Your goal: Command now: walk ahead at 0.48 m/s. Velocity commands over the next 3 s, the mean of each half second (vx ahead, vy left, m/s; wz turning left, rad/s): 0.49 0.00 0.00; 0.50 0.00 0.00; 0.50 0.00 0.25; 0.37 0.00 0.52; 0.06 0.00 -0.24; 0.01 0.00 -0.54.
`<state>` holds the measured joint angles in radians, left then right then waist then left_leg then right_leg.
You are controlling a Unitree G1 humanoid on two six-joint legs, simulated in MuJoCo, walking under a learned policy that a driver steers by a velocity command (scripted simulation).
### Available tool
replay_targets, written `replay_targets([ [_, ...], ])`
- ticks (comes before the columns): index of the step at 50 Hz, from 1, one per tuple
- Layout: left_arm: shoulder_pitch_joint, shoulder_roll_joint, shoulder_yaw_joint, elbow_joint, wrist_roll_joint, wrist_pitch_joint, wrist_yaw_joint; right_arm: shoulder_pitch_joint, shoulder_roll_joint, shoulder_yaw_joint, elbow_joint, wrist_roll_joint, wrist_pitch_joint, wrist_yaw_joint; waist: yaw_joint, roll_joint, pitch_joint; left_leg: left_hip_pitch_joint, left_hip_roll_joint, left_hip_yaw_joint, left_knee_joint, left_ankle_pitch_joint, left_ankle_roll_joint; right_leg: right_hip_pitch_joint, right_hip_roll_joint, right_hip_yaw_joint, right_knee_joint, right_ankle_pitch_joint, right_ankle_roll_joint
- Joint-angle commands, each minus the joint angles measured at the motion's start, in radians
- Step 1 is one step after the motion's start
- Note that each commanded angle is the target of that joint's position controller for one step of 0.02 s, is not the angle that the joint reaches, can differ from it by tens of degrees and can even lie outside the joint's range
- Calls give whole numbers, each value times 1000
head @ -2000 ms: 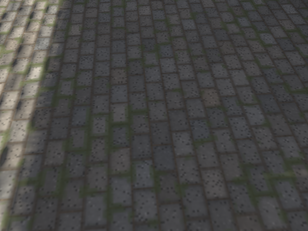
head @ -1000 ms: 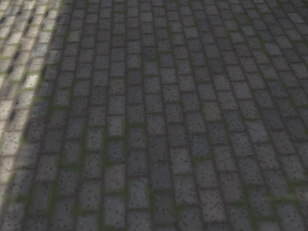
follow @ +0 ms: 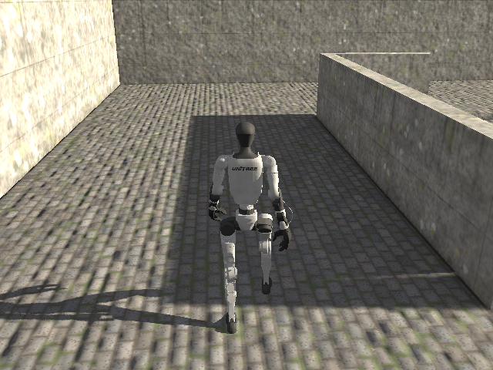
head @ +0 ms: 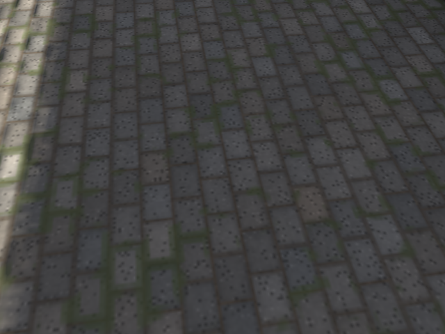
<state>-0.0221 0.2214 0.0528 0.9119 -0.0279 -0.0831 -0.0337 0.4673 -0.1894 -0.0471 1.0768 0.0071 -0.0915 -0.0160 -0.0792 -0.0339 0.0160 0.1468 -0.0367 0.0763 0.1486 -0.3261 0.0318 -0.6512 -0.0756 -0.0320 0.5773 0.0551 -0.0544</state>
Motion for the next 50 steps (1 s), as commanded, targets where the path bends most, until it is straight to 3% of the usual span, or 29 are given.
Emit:
replay_targets([
  [1, -129, 71, 9, -96, -4, -28, -18, 37, -167, -38, -21, 5, 6, -7, 38, 118, 115, -10, 304, -87, 45, 597, 130, -17, 27, -19, -59, -69, -37],
  [3, 26, 136, 40, -64, -4, -30, -14, 3, -197, -47, -31, 1, 15, -6, 130, 173, -8, 5, 293, -66, 239, 978, 106, 222, 99, -65, -52, -128, -76],
  [4, 213, 183, 65, -8, -4, -26, -6, -20, -189, -41, -40, -1, 20, -4, 219, 173, -114, -77, 247, -33, 451, 1027, 75, 472, 116, -72, -60, -103, -106],
  [5, 405, 257, 86, 32, 11, -20, 6, -23, -157, -25, -67, -13, 18, 0, 273, 69, -261, -347, 189, -14, 782, 697, 43, 820, -85, 166, -27, -140, -173],
  [6, 471, 295, 87, 58, 28, -19, 0, 114, 10, 19, -69, 1, -6, 16, 173, -209, -426, -713, -22, -96, 1138, -163, -12, 1110, -329, 710, -183, -390, -338],
  [7, 442, 205, 61, 60, 22, -22, -1, 24, -88, -1, -71, 32, -36, 20, 212, -138, -386, -816, 4, -239, 1267, -226, 16, 1071, -299, 784, -286, -444, -295],
  [8, 340, 161, 47, 44, 13, -26, 0, -79, -142, -16, -112, 53, -50, 20, 190, -114, -224, -893, 60, -201, 1282, -155, 33, 933, -272, 608, -297, -364, -247],
  [9, 244, 128, 33, 20, 16, -33, -2, -138, -158, -19, -128, 47, -55, 10, 152, -2, -148, -849, 119, -177, 1229, -52, 39, 759, -241, 473, -323, -240, -218],
  [10, 193, 100, 25, 17, 28, -39, -7, -162, -157, -31, -131, 29, -49, 1, 115, 33, -94, -794, 155, -163, 1168, 6, 38, 615, -206, 379, -348, -153, -199],
  [11, 178, 76, 16, 23, 38, -43, -10, -130, -139, -35, -127, 22, -32, -1, 75, 15, -82, -727, 185, -171, 1132, 38, 41, 533, -174, 314, -378, -129, -189],
  [13, 202, 84, 15, 44, 34, -43, -7, -102, -96, -33, -127, 20, -6, -5, 51, -15, -48, -695, 204, -160, 1064, 46, 34, 451, -152, 251, -431, -127, -200],
  [16, 254, 134, 22, 62, 32, -42, 17, -214, -111, -38, -173, 8, 9, -9, 59, -7, 17, -794, 223, -142, 920, 146, -5, 423, -147, 194, -481, -105, -207],
  [18, 293, 145, 24, 67, 30, -36, 30, -293, -114, -38, -200, 1, 8, -6, 80, -2, 32, -853, 220, -133, 793, 260, -23, 462, -137, 166, -486, -80, -193],
  [22, 361, 157, 25, 77, 18, -27, 39, -435, -91, -25, -235, 6, -1, 11, 126, -11, 48, -812, 168, -82, 537, 429, -26, 507, -100, 88, -480, -54, -151],
  [27, 443, 170, 33, 110, 9, -6, 41, -561, -100, -15, -285, 19, -11, 42, 161, -23, 79, -831, 136, -75, 398, 367, -3, 668, -164, 91, -409, -50, -139],
  [30, 413, 193, 44, 106, 7, 9, 46, -498, -146, -29, -286, 21, -20, 54, 100, -53, 37, -712, 99, -56, 357, 260, 40, 731, -195, 93, -308, 145, -109],
  [31, 385, 195, 44, 99, 8, 14, 46, -396, -176, -46, -258, 18, -22, 53, 38, -55, -25, -567, 64, -26, 340, 255, 63, 720, -167, 63, -187, 309, -90],
  [32, 377, 167, 33, 89, 13, 18, 46, -216, -228, -72, -202, 14, -21, 46, -36, -33, -137, -316, 61, -30, 356, 275, 95, 634, -110, 21, 25, 350, -60],
  [33, 402, 125, 15, 63, 37, 16, 46, -36, -315, -92, -169, 0, -17, 35, -71, 131, -296, -12, 276, -293, 369, 281, 161, 408, -35, -32, 377, 12, -21],
  [34, 523, -7, -19, 69, 18, -9, 34, -16, -346, -93, -150, -7, -17, 49, 7, 385, -406, 256, 450, -779, 197, 72, 313, 42, 144, 51, 663, -621, 22],
  [35, 442, 114, 5, 71, -8, -31, 31, -51, -243, -66, -162, 2, -21, 51, -22, 249, -335, 210, 414, -769, 152, -15, 266, -71, 84, 158, 768, -624, 1],
  [36, 345, 157, 16, 42, -22, -44, 29, -139, -199, -52, -181, 5, -24, 48, -12, 191, -205, 79, 382, -608, 145, 54, 220, -118, 36, 134, 766, -528, -17],
  [37, 303, 151, 17, 37, -15, -44, 38, -221, -181, -43, -199, -2, -26, 49, 23, 94, -140, -69, 348, -493, 124, 179, 202, -70, -17, 111, 720, -432, -15],
  [38, 283, 144, 26, 37, 1, -36, 44, -265, -156, -37, -203, -10, -27, 51, 50, 74, -88, -186, 312, -406, 96, 262, 193, -25, -47, 105, 658, -379, -11],
  [39, 307, 128, 28, 40, 5, -22, 44, -275, -138, -30, -198, -19, -29, 53, 81, 100, -82, -247, 289, -355, 68, 294, 186, 35, -71, 112, 621, -344, -11],
  [41, 327, 93, 27, 46, 5, -1, 45, -246, -141, -31, -179, -15, -32, 50, 98, 106, -63, -296, 271, -297, 23, 332, 199, 62, -80, 100, 559, -323, -2],
  [43, 271, 93, 30, 26, 12, 9, 48, -215, -174, -38, -166, -14, -33, 37, 97, 90, -27, -301, 270, -259, -10, 363, 208, 2, -86, 93, 478, -253, 16],
  [46, 166, 92, 33, -9, 22, 9, 45, -167, -185, -39, -150, -10, -22, 19, 74, 82, 4, -266, 258, -213, -32, 375, 195, -76, -82, 86, 316, -103, 40],
  [50, 39, 71, 23, -44, 17, 0, 32, -112, -190, -37, -130, -2, -16, 9, 35, 93, 38, -248, 225, -141, -47, 349, 163, -39, -44, 46, 100, 55, 41],
])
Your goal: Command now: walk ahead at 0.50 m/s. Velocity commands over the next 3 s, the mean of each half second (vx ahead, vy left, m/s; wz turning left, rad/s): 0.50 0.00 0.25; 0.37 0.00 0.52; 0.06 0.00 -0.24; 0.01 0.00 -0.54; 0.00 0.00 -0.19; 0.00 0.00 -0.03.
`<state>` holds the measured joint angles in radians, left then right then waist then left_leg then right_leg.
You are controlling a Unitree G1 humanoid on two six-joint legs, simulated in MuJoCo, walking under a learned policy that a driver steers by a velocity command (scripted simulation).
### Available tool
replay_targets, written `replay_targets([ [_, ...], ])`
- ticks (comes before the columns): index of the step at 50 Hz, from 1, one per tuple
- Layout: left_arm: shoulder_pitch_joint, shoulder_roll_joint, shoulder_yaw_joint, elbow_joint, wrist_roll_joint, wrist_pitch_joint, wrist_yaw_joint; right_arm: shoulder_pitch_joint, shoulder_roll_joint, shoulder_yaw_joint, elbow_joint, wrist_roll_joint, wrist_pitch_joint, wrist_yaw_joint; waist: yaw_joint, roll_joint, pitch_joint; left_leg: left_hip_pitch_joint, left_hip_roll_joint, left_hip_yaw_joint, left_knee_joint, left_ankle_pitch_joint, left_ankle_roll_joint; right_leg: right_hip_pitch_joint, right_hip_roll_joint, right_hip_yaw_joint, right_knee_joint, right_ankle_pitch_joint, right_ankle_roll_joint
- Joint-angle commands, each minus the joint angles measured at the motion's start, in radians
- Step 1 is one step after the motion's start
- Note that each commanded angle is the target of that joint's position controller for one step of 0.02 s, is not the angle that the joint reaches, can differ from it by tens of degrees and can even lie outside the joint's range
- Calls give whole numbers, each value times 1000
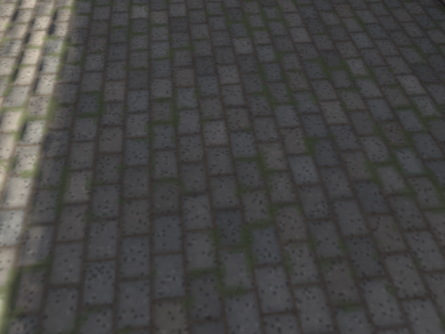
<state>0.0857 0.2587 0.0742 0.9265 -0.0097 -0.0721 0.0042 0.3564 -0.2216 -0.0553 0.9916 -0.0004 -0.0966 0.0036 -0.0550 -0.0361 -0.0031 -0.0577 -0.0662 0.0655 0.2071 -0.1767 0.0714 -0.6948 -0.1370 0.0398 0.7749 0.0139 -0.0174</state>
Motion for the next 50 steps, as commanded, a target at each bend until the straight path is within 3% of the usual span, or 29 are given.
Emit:
replay_targets([
  [1, -100, 31, -2, -67, -3, -13, -10, 17, -159, -30, -36, 8, -9, -11, 0, 94, 67, -26, 258, -125, -105, 190, 122, 8, 26, -34, -133, 106, 3],
  [6, -213, 40, -10, -121, -11, -27, -37, 86, -168, -38, 5, 16, 13, -16, -24, 98, 107, 123, 321, -139, -30, 253, 121, -20, 50, -36, -241, 11, -25],
  [8, -181, 65, -2, -125, -13, -37, -44, 69, -181, -44, 6, 20, 22, -20, 13, 115, 86, 148, 337, -163, 28, 349, 107, 58, 72, -38, -278, -58, -43],
  [9, -121, 90, 9, -112, -13, -42, -43, 45, -193, -48, -2, 21, 25, -21, 51, 132, 49, 139, 329, -164, 89, 482, 97, 164, 101, -58, -289, -87, -54],
  [10, 5, 124, 29, -76, -10, -46, -38, 15, -190, -45, -11, 23, 29, -20, 121, 131, -25, 102, 288, -140, 221, 613, 75, 351, 132, -84, -313, -71, -75],
  [11, 198, 185, 54, -26, 1, -48, -28, -2, -159, -32, -30, 15, 29, -18, 196, 105, -161, -53, 229, -106, 451, 533, 41, 660, 67, -24, -262, -40, -117],
  [12, 350, 286, 79, -1, 21, -43, -17, 89, -61, -4, -54, 3, 16, -13, 185, -99, -338, -426, 89, -44, 845, 107, -30, 1074, -206, 344, -269, -106, -234],
  [13, 365, 234, 59, 7, 16, -37, -19, 120, -41, 4, -40, 27, -4, -9, 177, -236, -442, -601, 15, -164, 1057, -411, -40, 1150, -311, 669, -433, -232, -304],
  [14, 287, 162, 38, -5, 6, -37, -18, 42, -144, -24, -52, 54, -13, -9, 174, -148, -288, -690, 82, -210, 1141, -374, -27, 1021, -273, 549, -463, -317, -249],
  [15, 202, 116, 24, -23, 3, -38, -16, -27, -155, -28, -74, 56, -13, -12, 151, -98, -169, -706, 138, -174, 1130, -282, -15, 867, -241, 401, -487, -318, -204],
  [16, 130, 82, 12, -28, 8, -41, -19, -60, -143, -32, -79, 48, -5, -19, 117, -40, -87, -661, 176, -162, 1074, -202, -14, 708, -201, 294, -536, -282, -178],
  [17, 86, 55, 5, -28, 16, -47, -21, -51, -131, -42, -75, 39, 11, -24, 82, -56, -42, -604, 207, -168, 1021, -148, -12, 605, -162, 202, -576, -244, -155],
  [19, 69, 54, 7, -15, 24, -50, -21, -10, -77, -40, -70, 40, 40, -22, 45, -72, -11, -533, 227, -167, 985, -102, -11, 504, -138, 93, -629, -187, -149],
  [22, 91, 92, 19, 1, 29, -55, -6, -63, -77, -47, -104, 32, 61, -24, 36, -32, 30, -611, 230, -179, 917, 9, -26, 498, -135, -17, -661, -78, -161],
  [27, 132, 121, 24, 6, 27, -45, 17, -195, -67, -42, -155, 22, 51, 3, 66, -8, 61, -649, 208, -132, 655, 229, -40, 568, -112, -161, -668, 14, -138],
  [31, 215, 146, 33, 20, 13, -25, 25, -340, -48, -23, -221, 20, 50, 31, 122, 15, 109, -689, 194, -60, 510, 222, -25, 694, -146, -219, -642, 56, -133],
  [33, 238, 158, 39, 23, 4, -10, 24, -379, -51, -20, -254, 23, 51, 45, 128, 6, 119, -701, 180, -29, 471, 153, -9, 770, -168, -239, -598, 128, -126],
  [35, 219, 182, 46, 13, -5, 4, 25, -370, -75, -28, -278, 25, 53, 56, 98, -22, 91, -624, 136, 21, 447, 57, 21, 807, -177, -269, -510, 374, -107],
  [37, 178, 213, 53, -8, -10, 25, 33, -232, -135, -59, -265, 23, 53, 59, 9, -60, 4, -425, 43, 82, 432, -21, 58, 802, -157, -290, -262, 760, -77],
  [38, 155, 211, 50, -19, -16, 30, 35, -73, -192, -89, -227, 22, 49, 50, -75, -42, -80, -199, -2, 78, 330, 103, 90, 727, -115, -305, -43, 734, -36],
  [39, 172, 181, 39, -44, 4, 18, 34, 24, -286, -120, -209, 14, 54, 24, -99, 81, -171, 92, 118, -124, 313, 373, 144, 478, -55, -300, 265, 327, 32],
  [40, 271, 33, -4, -92, 39, -12, 19, -44, -386, -122, -239, -13, 48, 17, 48, 310, -288, 400, 407, -660, 292, 698, 355, 70, 168, -182, 634, -673, 103],
  [41, 204, 117, 5, -93, 5, -42, 6, 13, -325, -105, -268, -15, 47, 25, -39, 155, -458, 439, 443, -736, 236, 775, 394, 52, 155, 42, 711, -704, 87],
  [42, 124, 130, 11, -127, -30, -50, 4, -35, -274, -91, -268, -9, 43, 26, -31, 126, -341, 359, 408, -583, 227, 780, 362, -21, 119, 41, 694, -622, 69],
  [43, 105, 129, 11, -115, -19, -50, 13, -102, -227, -82, -274, 16, 40, 24, 1, 47, -210, 199, 339, -456, 211, 685, 294, -31, 72, 32, 596, -532, 60],
  [44, 96, 139, 20, -105, 3, -39, 24, -163, -194, -74, -290, 23, 45, 16, 32, 29, -141, 58, 298, -395, 182, 613, 254, 8, 45, 27, 525, -475, 63],
  [45, 108, 152, 28, -106, 6, -19, 28, -201, -176, -65, -307, 12, 50, 10, 65, 40, -115, -60, 272, -356, 155, 616, 242, 81, 33, 30, 488, -450, 65],
  [47, 152, 126, 27, -106, 11, 9, 31, -214, -189, -64, -316, -7, 51, 5, 100, 52, -120, -157, 262, -307, 136, 686, 240, 146, 44, 11, 408, -409, 78],
  [50, 153, 90, 13, -100, 16, 23, 34, -198, -175, -53, -300, -10, 45, -5, 96, 89, -148, -160, 250, -227, 131, 734, 215, 161, 39, -1, 245, -292, 87],
])
Over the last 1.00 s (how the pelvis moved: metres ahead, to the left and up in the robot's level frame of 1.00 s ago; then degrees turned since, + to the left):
0.57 0.04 0.02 0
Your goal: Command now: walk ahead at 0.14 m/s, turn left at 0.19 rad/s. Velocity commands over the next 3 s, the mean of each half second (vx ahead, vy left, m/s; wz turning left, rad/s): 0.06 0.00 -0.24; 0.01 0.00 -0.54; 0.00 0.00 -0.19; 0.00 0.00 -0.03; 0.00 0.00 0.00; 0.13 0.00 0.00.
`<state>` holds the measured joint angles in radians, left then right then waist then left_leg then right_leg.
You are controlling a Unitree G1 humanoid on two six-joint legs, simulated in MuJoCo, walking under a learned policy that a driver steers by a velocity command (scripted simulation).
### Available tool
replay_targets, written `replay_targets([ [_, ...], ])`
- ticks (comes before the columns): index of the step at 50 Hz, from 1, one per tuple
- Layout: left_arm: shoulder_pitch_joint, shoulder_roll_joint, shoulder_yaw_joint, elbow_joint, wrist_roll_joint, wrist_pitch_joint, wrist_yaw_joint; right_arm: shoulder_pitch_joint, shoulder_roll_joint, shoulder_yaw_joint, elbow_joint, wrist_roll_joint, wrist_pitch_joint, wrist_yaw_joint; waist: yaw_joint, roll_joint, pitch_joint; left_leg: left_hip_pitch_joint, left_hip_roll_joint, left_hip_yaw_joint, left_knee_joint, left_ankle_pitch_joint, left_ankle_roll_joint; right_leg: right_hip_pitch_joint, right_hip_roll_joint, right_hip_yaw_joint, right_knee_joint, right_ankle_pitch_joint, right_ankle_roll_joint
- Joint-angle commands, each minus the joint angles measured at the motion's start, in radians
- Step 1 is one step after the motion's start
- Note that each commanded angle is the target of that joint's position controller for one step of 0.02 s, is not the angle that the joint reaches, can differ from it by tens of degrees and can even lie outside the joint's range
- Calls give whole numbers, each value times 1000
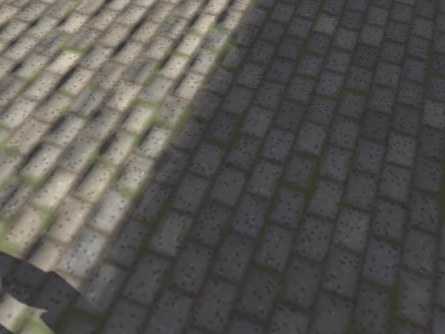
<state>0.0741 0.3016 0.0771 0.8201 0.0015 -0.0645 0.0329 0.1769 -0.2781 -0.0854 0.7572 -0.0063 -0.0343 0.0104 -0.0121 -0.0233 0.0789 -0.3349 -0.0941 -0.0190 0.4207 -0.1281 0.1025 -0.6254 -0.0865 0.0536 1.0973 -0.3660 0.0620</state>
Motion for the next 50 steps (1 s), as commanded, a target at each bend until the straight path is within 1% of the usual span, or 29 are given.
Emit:
replay_targets([
  [1, 151, 37, 4, 7, 5, 17, 3, -24, -101, -14, -57, -5, -16, -16, 49, 88, -237, 117, 265, -112, -85, 660, 165, 114, -19, -13, -144, 144, 6],
  [3, 118, 28, -5, 10, -1, 19, -7, -35, -77, 1, -39, -14, -15, -21, 35, 112, -235, 103, 245, -59, -103, 592, 132, 187, -25, -17, -279, 263, -1],
  [5, 80, 47, -3, 5, -9, 20, -15, -30, -90, 4, -17, -27, -18, -20, 14, 121, -210, 108, 256, -52, -121, 508, 121, 223, -14, -22, -354, 313, -9],
  [7, 48, 73, 3, -11, -12, 22, -21, -32, -105, 4, 1, -29, -16, -19, 3, 124, -173, 145, 282, -69, -113, 450, 120, 201, -2, -23, -395, 255, -22],
  [9, 19, 99, 12, -40, -12, 24, -27, -21, -139, -6, 13, -16, -1, -28, -7, 129, -142, 211, 321, -99, -70, 436, 125, 138, 16, -34, -405, 137, -39],
  [12, 42, 82, 11, -56, -13, 27, -44, -17, -145, -12, 10, 10, 30, -54, 9, 122, -127, 278, 353, -124, 15, 438, 105, 135, 36, -62, -497, 115, -73],
  [13, 66, 81, 12, -53, -10, 25, -50, -8, -145, -14, 11, 18, 38, -62, 24, 105, -130, 270, 335, -107, 58, 431, 73, 195, 41, -63, -586, 245, -93],
  [14, 93, 120, 24, -50, -3, 25, -48, 7, -136, -15, 4, 13, 37, -67, 21, 41, -165, 229, 275, -57, 148, 366, 25, 296, 9, 7, -609, 512, -127],
  [15, 115, 205, 46, -51, 1, 26, -42, 18, -108, -13, -27, -10, 25, -67, -19, -134, -202, 76, 130, 57, 325, 172, -56, 433, -110, 200, -604, 829, -224],
  [16, 191, 198, 49, -44, 1, 35, -35, -66, -93, -8, -47, -26, 18, -62, 57, -232, -220, -150, -7, 80, 518, -339, -120, 569, -248, 396, -668, 1023, -375],
  [17, 247, 164, 36, -37, 9, 30, -29, -100, -76, -3, -64, -12, 16, -52, 86, -210, -279, -257, 1, -31, 689, -578, -126, 655, -281, 459, -696, 946, -418],
  [18, 207, 168, 40, -50, 8, 25, -24, -94, -74, -4, -58, 9, 20, -47, 67, -139, -269, -300, 33, -74, 767, -538, -129, 652, -244, 411, -685, 863, -384],
  [19, 159, 163, 42, -68, -4, 27, -19, -94, -79, -7, -52, 14, 27, -48, 51, -87, -241, -328, 54, -75, 767, -475, -135, 623, -206, 355, -685, 804, -343],
  [20, 116, 154, 40, -84, -16, 33, -11, -95, -94, -13, -51, 9, 33, -53, 34, -56, -221, -316, 74, -75, 716, -416, -143, 580, -179, 317, -699, 745, -313],
  [22, 82, 151, 41, -98, -18, 56, -3, -101, -74, -9, -57, 8, 38, -58, 14, -88, -207, -240, 65, -46, 580, -352, -163, 507, -121, 278, -716, 683, -284],
  [25, 92, 173, 53, -111, -16, 75, 7, -86, -60, -4, -50, 16, 33, -56, 21, -118, -233, -149, 47, -40, 421, -281, -179, 484, -95, 275, -717, 633, -276],
  [30, 60, 176, 56, -139, -18, 94, 5, -53, -88, -11, -45, 20, 22, -38, 23, -167, -215, -21, 34, -44, 215, -212, -168, 414, -76, 359, -724, 442, -256],
  [32, 29, 165, 51, -155, -27, 103, 9, 7, -93, -18, -28, 20, 11, -28, -16, -164, -199, 88, 35, -23, 17, -89, -143, 367, -38, 370, -690, 346, -214],
  [33, 44, 142, 44, -159, -25, 106, 12, 35, -121, -28, -20, 14, 10, -29, -17, -131, -196, 175, 93, -56, -53, -40, -116, 304, 2, 353, -645, 225, -173],
  [34, 80, 84, 28, -165, -12, 106, 10, 56, -195, -45, -29, -8, 14, -37, 7, 63, -205, 276, 316, -262, -106, 0, -36, 163, 99, 243, -436, -31, -114],
  [35, 90, 89, 33, -202, -15, 91, 5, 23, -250, -53, -39, -48, 20, -32, 39, 322, -162, 211, 497, -520, -161, 129, 130, -1, 217, 95, -229, -274, -69],
  [36, 101, 168, 55, -185, -9, 81, 1, -26, -200, -39, -71, -56, 11, -34, 39, 246, -145, 166, 520, -511, -169, 123, 183, -6, 141, 124, -27, -248, -47],
  [37, 120, 202, 71, -159, -20, 86, -1, -82, -145, -25, -86, -42, 7, -39, 59, 170, -124, 139, 453, -386, -149, 103, 140, 0, 131, 116, 50, -175, -38],
  [38, 146, 183, 71, -134, -18, 99, 4, -116, -125, -18, -95, -24, 7, -43, 70, 138, -106, 135, 384, -286, -136, 73, 92, -1, 122, 96, 89, -117, -21],
  [39, 149, 164, 67, -131, -13, 109, 6, -120, -114, -14, -95, -8, 7, -47, 58, 142, -93, 146, 359, -233, -130, 85, 80, -23, 115, 87, 129, -63, -3],
  [41, 114, 123, 53, -159, -21, 113, -2, -81, -116, -10, -86, -9, 14, -59, 32, 157, -84, 156, 327, -140, -131, 146, 88, -27, 106, 37, 118, -10, 23],
  [44, 34, 92, 36, -216, -25, 107, -12, 4, -144, -20, -71, -12, 27, -71, -25, 182, -116, 288, 361, -114, -118, 213, 118, -50, 71, 4, -41, 0, 48],
  [47, 22, 74, 22, -245, -20, 107, -31, -1, -185, -37, -78, -4, 34, -64, -36, 198, -145, 287, 389, -66, -104, 253, 122, 59, 44, -41, -194, -28, 38],
  [50, 44, 84, 24, -251, -18, 110, -40, -2, -203, -43, -76, 11, 36, -45, -31, 212, -151, 239, 393, -46, -79, 290, 120, 196, 73, -93, -338, -39, 6],
])
Over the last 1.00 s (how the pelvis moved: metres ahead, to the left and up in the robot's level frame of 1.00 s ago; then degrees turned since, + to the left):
0.50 0.05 -0.01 25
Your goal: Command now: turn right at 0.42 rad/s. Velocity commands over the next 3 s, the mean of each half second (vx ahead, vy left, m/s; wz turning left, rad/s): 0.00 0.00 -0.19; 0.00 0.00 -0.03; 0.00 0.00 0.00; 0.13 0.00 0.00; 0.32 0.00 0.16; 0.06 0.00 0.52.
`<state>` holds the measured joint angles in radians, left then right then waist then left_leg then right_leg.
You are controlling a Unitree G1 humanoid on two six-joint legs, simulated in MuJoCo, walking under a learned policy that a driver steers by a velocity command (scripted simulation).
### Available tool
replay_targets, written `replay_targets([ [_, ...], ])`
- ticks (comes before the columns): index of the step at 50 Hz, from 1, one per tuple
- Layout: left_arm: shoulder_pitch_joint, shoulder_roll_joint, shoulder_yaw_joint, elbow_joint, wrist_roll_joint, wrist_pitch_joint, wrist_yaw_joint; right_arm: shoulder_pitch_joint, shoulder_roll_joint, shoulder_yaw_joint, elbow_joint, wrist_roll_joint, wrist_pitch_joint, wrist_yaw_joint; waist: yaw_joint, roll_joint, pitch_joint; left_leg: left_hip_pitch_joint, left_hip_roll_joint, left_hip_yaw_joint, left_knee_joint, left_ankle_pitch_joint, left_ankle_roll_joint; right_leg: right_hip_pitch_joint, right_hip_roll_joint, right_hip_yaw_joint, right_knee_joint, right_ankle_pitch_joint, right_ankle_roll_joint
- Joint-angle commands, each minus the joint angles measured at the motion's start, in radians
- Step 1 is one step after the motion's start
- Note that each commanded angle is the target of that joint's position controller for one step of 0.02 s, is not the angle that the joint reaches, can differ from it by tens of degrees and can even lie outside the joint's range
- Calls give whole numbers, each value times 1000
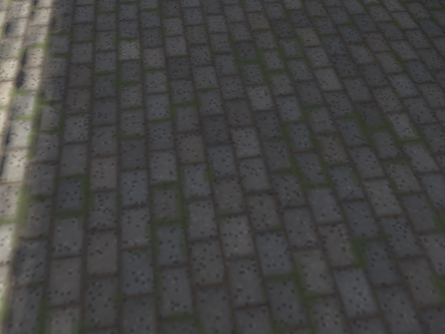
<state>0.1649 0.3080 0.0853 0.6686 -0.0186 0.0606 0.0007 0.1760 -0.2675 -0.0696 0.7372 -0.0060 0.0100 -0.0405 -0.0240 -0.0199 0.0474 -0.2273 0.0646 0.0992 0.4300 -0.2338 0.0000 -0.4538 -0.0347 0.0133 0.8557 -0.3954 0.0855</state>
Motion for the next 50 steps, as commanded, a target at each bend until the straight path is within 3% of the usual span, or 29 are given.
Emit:
replay_targets([
  [1, -34, 78, 17, -98, 2, -13, -10, -3, -216, -58, -53, 19, -9, 12, -12, 210, -118, 132, 238, -166, -70, 396, 217, 57, 29, -59, -162, 12, -34],
  [3, 42, 71, 20, -69, 6, -13, -14, -28, -201, -50, -46, 40, -8, 17, 38, 191, -121, 88, 213, -136, 11, 367, 166, 209, 57, -83, -415, 194, -86],
  [4, 65, 96, 26, -61, 8, -13, -8, 24, -164, -37, -20, 36, -13, 22, 41, 133, -134, 13, 179, -95, 77, 283, 100, 342, 41, -36, -513, 333, -114],
  [5, 90, 173, 40, -73, 13, -15, 7, 48, -91, -11, -32, -12, -20, 31, 14, -94, -193, -164, 94, -5, 291, -41, -2, 527, -167, 222, -503, 667, -170],
  [6, 55, 202, 35, -91, 40, -25, 6, 6, -73, -2, -72, -25, -22, 29, 17, -257, -185, -328, -3, -26, 441, -425, -61, 479, -365, 408, -479, 835, -370],
  [7, 65, 150, 22, -86, 52, -45, -2, -45, -150, -23, -70, -5, -16, 18, 72, -159, -197, -315, 15, -110, 574, -442, -73, 407, -349, 382, -502, 744, -429],
  [8, 28, 128, 11, -71, 52, -61, -5, -42, -163, -31, -61, 11, -8, 17, 47, -151, -156, -314, 21, -132, 618, -389, -69, 366, -284, 302, -510, 663, -385],
  [10, -53, 114, 6, -67, 29, -71, -2, -9, -167, -39, -24, 4, 9, 4, 19, -135, -110, -313, 24, -144, 612, -278, -78, 322, -214, 225, -519, 580, -314],
  [13, -80, 73, -11, -50, 33, -74, 6, 37, -127, -29, -2, 6, 11, 6, -8, -118, -129, -214, 9, -133, 547, -174, -91, 280, -168, 151, -512, 639, -304],
  [15, -80, 69, -12, -36, 31, -72, 8, 9, -97, -14, -5, 6, 8, 8, 11, -121, -125, -166, 11, -125, 409, -164, -88, 287, -157, 144, -502, 595, -300],
  [18, -59, 82, -11, -9, 32, -65, 6, -11, -104, -9, -9, 10, 6, 11, 34, -123, -119, -98, -2, -112, 257, -166, -80, 292, -177, 194, -497, 515, -317],
  [20, -82, 64, -22, 5, 23, -64, 4, 28, -95, -5, 10, 8, 1, 16, 0, -105, -106, 1, -15, -97, 65, -25, -61, 256, -156, 196, -483, 419, -288],
  [21, -64, 49, -28, 20, 19, -67, 2, 42, -100, -1, 18, -4, -3, 19, -11, -76, -100, 80, -8, -112, -42, 128, -45, 221, -132, 187, -480, 350, -245],
  [22, -31, 33, -34, 31, 32, -74, -1, 50, -142, -6, 17, -16, -7, 17, 9, -17, -115, 155, 53, -184, -38, 298, -23, 182, -88, 164, -455, 257, -192],
  [23, 13, 45, -27, 40, 44, -82, -9, 40, -205, -19, 18, -8, -7, 15, 63, 94, -106, 151, 89, -190, 17, 332, 11, 159, -20, 104, -440, 166, -155],
  [24, -10, 34, -30, 43, 44, -80, -7, 13, -169, -16, 30, 1, -9, 22, 56, 154, -96, 36, 71, -190, 2, 126, 39, 229, 18, 52, -438, 144, -122],
  [25, -57, 58, -26, 46, 40, -76, -3, -7, -127, -5, 22, -3, -15, 28, 30, 121, -63, -13, 48, -181, -20, 47, 32, 252, 17, 50, -415, 158, -113],
  [26, -71, 52, -24, 46, 34, -69, 3, -11, -115, 0, 28, -11, -22, 28, 27, 108, -61, -27, 40, -173, -26, 36, 17, 259, 12, 51, -406, 185, -119],
  [29, -51, 42, -23, 66, 33, -55, 10, 11, -106, 7, 47, -8, -38, 24, 23, 84, -53, -7, 22, -152, -9, 69, -2, 248, 2, 64, -410, 236, -130],
  [37, -18, 36, -19, 144, 26, -61, 17, 19, -99, 16, 86, -3, -33, 10, 16, 21, -45, 15, 5, -141, 4, 84, 3, 247, 3, 57, -413, 275, -113],
  [50, 6, 40, -21, 264, 22, -60, 32, 26, -82, 23, 174, 0, -28, 8, 22, 22, -33, 18, -17, -123, -9, 97, 2, 271, 3, 47, -420, 302, -107],
])
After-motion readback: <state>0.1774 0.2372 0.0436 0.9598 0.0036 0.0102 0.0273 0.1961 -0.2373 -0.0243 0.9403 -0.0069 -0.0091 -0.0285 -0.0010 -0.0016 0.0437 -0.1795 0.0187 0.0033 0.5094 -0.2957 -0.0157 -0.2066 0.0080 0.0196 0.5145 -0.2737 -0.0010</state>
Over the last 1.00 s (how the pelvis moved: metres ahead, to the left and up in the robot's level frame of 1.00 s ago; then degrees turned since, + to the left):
0.10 -0.01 0.00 -29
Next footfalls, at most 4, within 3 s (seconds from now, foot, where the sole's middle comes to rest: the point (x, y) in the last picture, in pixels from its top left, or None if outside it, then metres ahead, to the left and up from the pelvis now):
0.08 right None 0.04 -0.14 -0.78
0.44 left None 0.04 0.11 -0.78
2.42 left None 0.44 0.04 -0.78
2.94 right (280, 333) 0.45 -0.17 -0.78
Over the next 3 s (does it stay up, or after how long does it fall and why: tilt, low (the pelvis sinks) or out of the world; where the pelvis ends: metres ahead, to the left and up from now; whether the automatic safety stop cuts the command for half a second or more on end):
stays up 0.35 -0.07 -0.01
